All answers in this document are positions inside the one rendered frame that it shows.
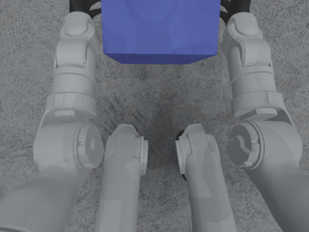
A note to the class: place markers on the robot right hand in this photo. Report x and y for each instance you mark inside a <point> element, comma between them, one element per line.
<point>233,7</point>

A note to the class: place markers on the left robot thigh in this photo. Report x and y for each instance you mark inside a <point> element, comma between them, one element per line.
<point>120,183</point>

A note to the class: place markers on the robot right forearm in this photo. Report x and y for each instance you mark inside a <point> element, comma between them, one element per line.
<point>251,72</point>

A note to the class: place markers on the robot left hand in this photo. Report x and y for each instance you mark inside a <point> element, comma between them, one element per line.
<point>84,6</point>

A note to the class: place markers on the right robot upper arm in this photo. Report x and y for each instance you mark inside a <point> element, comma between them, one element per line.
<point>269,152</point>

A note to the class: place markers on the robot right shin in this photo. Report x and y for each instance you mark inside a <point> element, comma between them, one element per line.
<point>211,140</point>

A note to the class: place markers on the left robot upper arm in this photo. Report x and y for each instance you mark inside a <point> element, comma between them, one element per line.
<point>64,153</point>

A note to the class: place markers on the carton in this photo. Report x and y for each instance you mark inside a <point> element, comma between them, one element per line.
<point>160,32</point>

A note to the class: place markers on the robot left forearm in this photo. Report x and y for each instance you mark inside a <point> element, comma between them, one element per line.
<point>72,96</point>

